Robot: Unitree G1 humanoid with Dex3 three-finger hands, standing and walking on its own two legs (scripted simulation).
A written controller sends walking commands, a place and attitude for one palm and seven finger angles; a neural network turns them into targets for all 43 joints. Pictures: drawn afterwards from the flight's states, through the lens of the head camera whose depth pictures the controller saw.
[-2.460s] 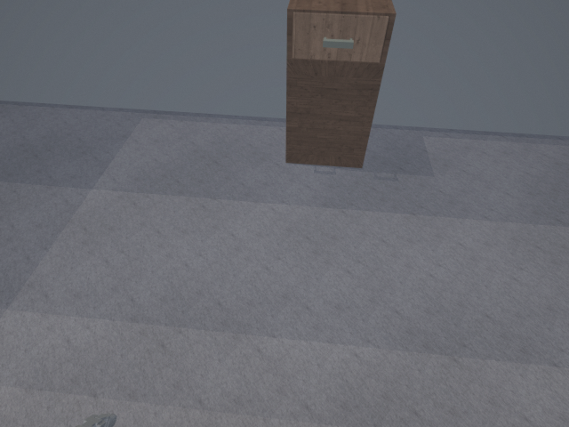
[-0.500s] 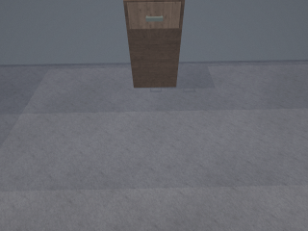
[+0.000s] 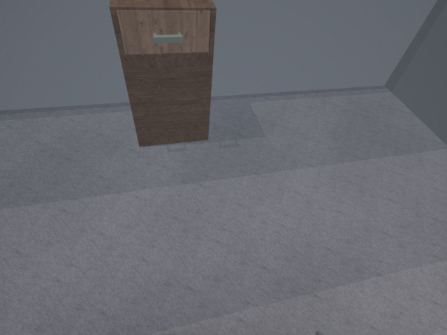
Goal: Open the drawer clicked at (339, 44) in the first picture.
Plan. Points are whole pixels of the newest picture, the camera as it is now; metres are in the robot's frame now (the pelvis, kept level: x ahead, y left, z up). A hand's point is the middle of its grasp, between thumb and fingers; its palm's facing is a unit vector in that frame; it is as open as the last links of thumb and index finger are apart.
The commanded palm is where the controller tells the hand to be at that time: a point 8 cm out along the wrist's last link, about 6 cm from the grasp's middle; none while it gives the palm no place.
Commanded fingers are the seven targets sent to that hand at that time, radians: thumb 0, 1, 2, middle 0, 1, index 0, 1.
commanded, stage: walk to a spot facing it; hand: left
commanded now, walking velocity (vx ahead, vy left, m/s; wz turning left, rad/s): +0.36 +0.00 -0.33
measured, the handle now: (167, 36) +1.23 +0.35 -0.08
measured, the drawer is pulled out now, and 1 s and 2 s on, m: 0.00 0.00 0.00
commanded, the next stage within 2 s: turn to face it in 1.00 s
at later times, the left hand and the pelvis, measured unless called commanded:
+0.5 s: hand (192, 228) +0.38 +0.10 -0.17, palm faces -0.26 -0.96 -0.13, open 7.4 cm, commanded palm none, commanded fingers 0.00 0.90 0.90 -0.20 -0.30 -0.20 -0.30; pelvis +0.22 -0.02 -0.01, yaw -10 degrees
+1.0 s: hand (176, 205) +0.46 +0.16 -0.18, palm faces -0.21 -0.97 -0.15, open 7.3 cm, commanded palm none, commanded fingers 0.00 0.90 0.90 -0.20 -0.30 -0.20 -0.30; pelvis +0.45 -0.02 +0.00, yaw -18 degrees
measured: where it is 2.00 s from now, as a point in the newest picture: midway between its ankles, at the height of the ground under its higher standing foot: (241, 258)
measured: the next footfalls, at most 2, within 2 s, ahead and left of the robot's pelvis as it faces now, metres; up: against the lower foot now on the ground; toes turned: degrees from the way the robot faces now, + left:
right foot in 0.50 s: +0.33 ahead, -0.13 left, +0.00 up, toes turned -19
left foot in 0.90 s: +0.56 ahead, +0.06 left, +0.00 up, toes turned -4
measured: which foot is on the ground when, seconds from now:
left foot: down 0.00-0.50, up 0.52-0.88, down 0.90-1.00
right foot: up 0.00-0.48, down 0.50-0.92, up 0.94-1.00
